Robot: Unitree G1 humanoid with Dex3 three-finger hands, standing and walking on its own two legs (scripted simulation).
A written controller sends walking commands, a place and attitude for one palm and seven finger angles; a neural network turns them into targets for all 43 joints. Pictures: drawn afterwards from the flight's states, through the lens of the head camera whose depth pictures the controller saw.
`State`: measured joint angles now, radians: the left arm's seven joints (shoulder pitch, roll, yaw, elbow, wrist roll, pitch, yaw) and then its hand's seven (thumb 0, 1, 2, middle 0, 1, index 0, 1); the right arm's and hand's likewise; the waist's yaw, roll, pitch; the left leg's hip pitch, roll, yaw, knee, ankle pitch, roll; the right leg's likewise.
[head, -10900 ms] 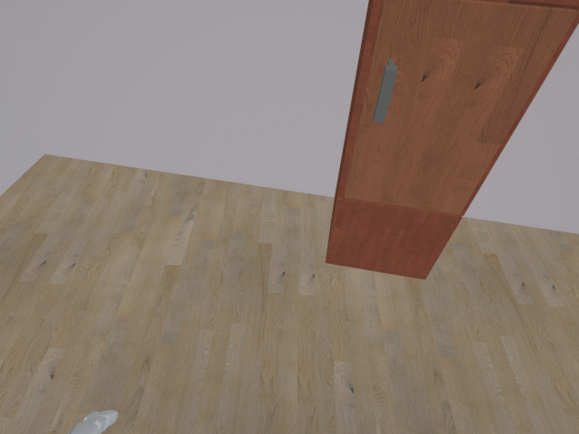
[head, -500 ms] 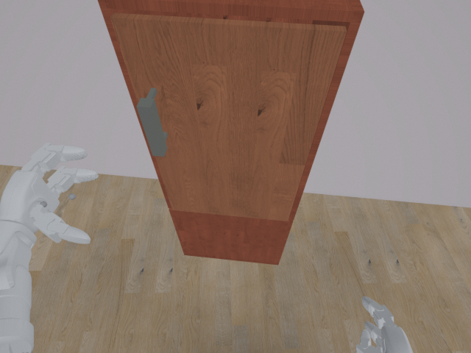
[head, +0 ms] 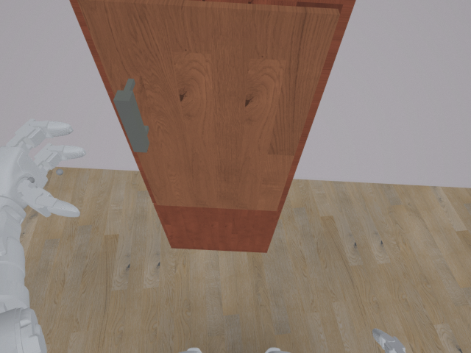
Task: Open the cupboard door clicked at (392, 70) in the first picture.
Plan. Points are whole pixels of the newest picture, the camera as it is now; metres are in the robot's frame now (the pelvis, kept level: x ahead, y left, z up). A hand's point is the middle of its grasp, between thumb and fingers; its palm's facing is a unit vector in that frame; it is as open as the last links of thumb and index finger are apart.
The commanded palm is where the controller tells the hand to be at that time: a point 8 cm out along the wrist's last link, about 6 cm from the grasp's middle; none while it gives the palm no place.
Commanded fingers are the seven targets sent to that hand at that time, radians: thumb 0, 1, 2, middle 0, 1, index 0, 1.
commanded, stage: move the hooked fingers beside the handle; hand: left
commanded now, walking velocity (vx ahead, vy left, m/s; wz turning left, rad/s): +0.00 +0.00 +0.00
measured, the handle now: (136, 116) +0.52 +0.20 +0.08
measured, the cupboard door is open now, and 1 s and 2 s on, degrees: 0 0 0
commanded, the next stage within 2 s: slide the fingers in behind the handle in 1.64 s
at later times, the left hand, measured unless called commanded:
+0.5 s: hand (79, 141) +0.44 +0.28 +0.09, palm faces -0.04 -1.00 -0.01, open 14.0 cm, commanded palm +0.42 +0.33 +0.09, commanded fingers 0.00 -0.50 0.30 -0.30 -1.20 -0.30 -1.20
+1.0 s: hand (100, 122) +0.49 +0.26 +0.09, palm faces -0.02 -1.00 -0.01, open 13.9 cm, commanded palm +0.46 +0.31 +0.08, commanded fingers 0.00 -0.50 0.30 -0.30 -1.20 -0.30 -1.20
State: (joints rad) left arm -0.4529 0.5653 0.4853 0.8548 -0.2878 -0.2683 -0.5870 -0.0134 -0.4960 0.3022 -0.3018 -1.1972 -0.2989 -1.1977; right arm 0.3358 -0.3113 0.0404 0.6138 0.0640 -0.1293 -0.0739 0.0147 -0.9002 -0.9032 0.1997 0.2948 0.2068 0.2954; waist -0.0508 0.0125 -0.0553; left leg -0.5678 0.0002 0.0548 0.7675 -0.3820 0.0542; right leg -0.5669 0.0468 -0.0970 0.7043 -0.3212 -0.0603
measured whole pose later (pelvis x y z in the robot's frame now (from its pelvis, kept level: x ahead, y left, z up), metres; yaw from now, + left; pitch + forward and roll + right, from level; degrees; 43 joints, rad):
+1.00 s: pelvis +0.01 +0.02 -0.01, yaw -2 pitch +17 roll -3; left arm -0.81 0.63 0.47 1.17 -0.15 -0.34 -0.44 -0.01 -0.49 0.30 -0.30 -1.20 -0.30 -1.20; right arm 0.41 -0.30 0.05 0.62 0.03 0.07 -0.04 0.01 -0.90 -0.90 0.20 0.29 0.21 0.30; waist -0.14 0.02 -0.08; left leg -0.70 0.01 0.08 0.82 -0.42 0.08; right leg -0.70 0.05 -0.07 0.74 -0.33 -0.04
